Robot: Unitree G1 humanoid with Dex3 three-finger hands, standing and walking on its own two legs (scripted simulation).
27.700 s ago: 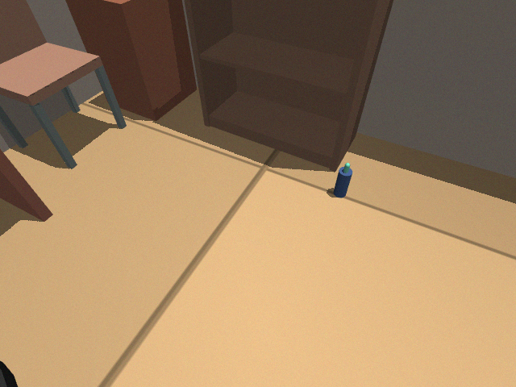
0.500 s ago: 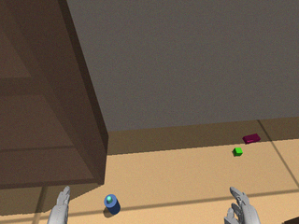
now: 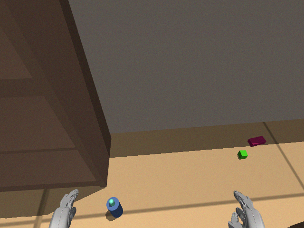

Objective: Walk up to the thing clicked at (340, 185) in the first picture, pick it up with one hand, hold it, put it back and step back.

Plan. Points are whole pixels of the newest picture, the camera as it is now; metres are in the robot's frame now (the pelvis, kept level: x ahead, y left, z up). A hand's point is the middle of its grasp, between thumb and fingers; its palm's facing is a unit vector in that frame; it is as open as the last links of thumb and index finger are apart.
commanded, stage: stand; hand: left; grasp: from the side
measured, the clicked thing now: (114, 206) +0.35 +0.22 -0.62
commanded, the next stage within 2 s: none
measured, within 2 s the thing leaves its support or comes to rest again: neither
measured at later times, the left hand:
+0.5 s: hand out of the picture +0.06 +0.26 -0.11, palm faces -0.02 -0.94 -0.35, open 7.4 cm
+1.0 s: hand out of the picture +0.00 +0.26 -0.11, palm faces -0.03 -0.94 -0.35, open 7.3 cm
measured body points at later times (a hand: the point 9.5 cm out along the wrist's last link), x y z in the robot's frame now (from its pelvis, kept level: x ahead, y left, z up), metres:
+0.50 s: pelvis -0.01 +0.01 +0.05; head -0.02 +0.01 +0.50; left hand +0.06 +0.30 -0.08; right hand +0.05 -0.28 -0.09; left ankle +0.02 +0.13 -0.69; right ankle -0.01 -0.12 -0.69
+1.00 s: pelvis -0.03 +0.01 +0.05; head -0.04 +0.01 +0.50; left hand +0.01 +0.31 -0.08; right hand +0.02 -0.28 -0.09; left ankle +0.02 +0.13 -0.69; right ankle -0.01 -0.12 -0.69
